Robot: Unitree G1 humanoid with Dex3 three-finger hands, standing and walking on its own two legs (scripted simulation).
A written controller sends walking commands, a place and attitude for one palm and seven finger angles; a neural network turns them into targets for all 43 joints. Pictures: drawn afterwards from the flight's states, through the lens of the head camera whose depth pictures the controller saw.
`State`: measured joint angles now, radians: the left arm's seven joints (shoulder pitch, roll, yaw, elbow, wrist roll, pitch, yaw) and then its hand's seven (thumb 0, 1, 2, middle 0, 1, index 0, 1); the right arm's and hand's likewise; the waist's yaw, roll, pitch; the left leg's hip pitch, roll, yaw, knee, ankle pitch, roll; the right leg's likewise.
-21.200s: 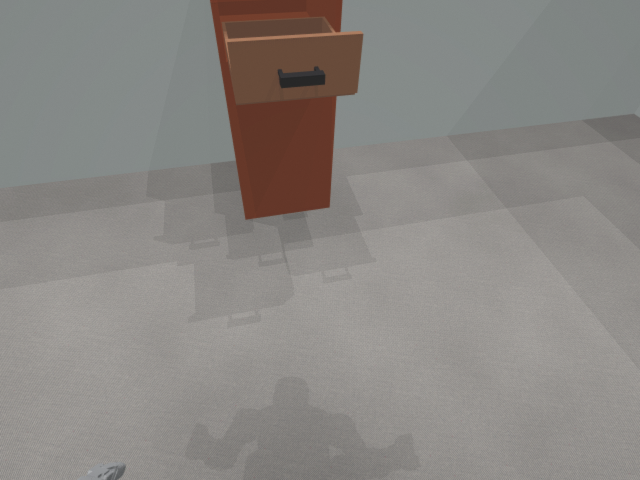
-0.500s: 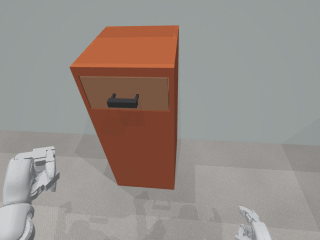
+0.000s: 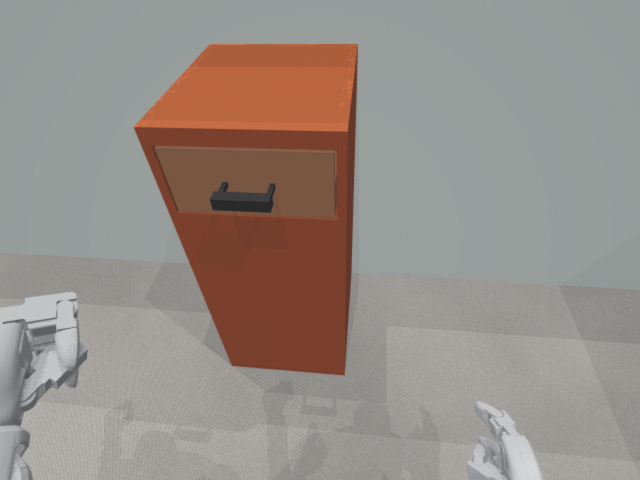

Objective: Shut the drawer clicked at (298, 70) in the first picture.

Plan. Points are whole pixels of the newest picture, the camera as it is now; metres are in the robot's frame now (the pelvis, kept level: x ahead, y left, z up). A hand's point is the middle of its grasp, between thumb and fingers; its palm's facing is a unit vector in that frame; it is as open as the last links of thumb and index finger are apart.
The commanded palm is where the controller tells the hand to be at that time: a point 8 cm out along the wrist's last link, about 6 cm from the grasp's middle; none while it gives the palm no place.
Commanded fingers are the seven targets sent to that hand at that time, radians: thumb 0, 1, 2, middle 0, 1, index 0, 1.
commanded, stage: step back with the hand held close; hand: left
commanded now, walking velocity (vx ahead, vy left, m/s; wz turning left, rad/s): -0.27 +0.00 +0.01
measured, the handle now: (244, 194) +0.61 +0.22 +0.02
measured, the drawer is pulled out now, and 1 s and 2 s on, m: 0.00 0.00 0.00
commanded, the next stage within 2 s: stop stepping back and stand still in 1.18 s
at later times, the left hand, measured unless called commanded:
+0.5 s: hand (23, 410) +0.13 +0.27 +0.16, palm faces +0.33 -0.80 -0.51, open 3.2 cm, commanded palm +0.07 +0.31 +0.17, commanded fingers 0.00 0.90 0.90 -1.40 -1.60 -1.40 -1.60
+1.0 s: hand out of the picture +0.08 +0.30 +0.17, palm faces +0.34 -0.82 -0.45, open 3.2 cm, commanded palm +0.02 +0.33 +0.17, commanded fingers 0.00 0.90 0.90 -1.40 -1.60 -1.40 -1.60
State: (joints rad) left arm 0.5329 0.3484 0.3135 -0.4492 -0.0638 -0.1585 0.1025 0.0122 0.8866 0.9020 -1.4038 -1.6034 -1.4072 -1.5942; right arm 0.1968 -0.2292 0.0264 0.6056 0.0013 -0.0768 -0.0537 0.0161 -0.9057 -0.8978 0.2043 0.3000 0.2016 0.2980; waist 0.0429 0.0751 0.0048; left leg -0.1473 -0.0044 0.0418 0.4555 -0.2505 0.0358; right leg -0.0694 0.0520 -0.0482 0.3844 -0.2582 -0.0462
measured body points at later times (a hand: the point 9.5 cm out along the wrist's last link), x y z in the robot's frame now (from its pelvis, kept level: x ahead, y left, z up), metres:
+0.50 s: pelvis -0.06 +0.03 -0.01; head -0.04 +0.02 +0.44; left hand +0.11 +0.31 +0.18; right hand +0.13 -0.21 -0.08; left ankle +0.00 +0.09 -0.74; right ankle -0.03 -0.09 -0.74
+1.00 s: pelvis -0.12 +0.05 +0.00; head -0.08 +0.09 +0.45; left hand +0.06 +0.34 +0.19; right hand +0.05 -0.17 -0.08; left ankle +0.00 +0.10 -0.74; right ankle -0.27 -0.09 -0.69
